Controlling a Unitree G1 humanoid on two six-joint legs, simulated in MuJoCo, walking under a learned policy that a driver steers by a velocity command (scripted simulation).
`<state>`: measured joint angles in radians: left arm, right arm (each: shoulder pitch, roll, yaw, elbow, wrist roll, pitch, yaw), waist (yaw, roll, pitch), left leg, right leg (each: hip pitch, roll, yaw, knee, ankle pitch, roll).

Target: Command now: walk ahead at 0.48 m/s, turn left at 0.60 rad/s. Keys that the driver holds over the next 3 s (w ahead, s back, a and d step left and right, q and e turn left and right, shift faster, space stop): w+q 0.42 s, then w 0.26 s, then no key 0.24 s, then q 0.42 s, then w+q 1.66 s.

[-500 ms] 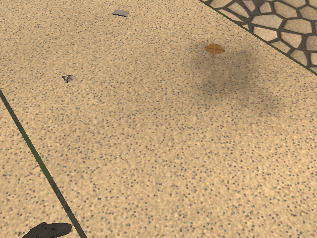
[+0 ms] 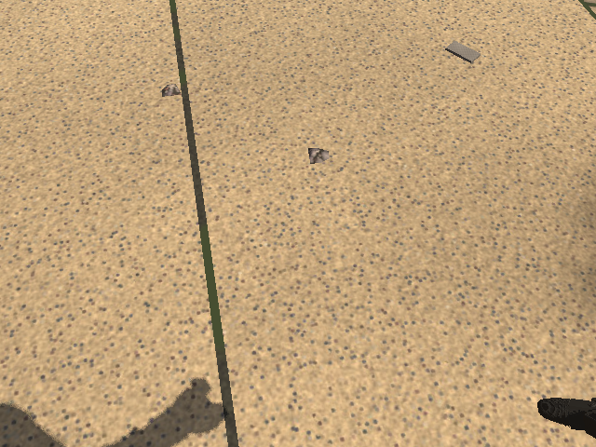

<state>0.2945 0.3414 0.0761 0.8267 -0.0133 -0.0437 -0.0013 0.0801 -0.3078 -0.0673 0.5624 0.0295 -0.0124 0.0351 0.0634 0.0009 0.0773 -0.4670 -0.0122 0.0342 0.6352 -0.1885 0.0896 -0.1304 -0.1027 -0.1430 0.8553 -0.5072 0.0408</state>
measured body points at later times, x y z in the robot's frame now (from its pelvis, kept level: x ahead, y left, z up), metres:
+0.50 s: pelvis +0.29 -0.01 +0.00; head +0.32 -0.01 +0.45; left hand +0.41 +0.29 -0.07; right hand +0.42 -0.28 -0.11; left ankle +0.11 +0.08 -0.65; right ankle +0.40 -0.10 -0.72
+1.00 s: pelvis +0.49 +0.10 +0.01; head +0.52 +0.13 +0.46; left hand +0.45 +0.38 -0.12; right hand +0.77 -0.06 -0.07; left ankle +0.54 +0.22 -0.72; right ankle +0.45 -0.08 -0.65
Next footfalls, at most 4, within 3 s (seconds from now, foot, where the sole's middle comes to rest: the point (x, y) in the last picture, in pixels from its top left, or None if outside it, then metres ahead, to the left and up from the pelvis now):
0.42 right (362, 444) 0.44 -0.09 -0.76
0.88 left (219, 366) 0.58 0.23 -0.76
1.28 right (316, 346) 0.65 0.02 -0.76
1.76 left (185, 383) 0.54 0.30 -0.76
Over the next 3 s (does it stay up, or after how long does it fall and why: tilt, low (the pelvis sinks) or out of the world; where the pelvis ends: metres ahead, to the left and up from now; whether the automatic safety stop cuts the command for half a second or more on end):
stays up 0.79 0.79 0.03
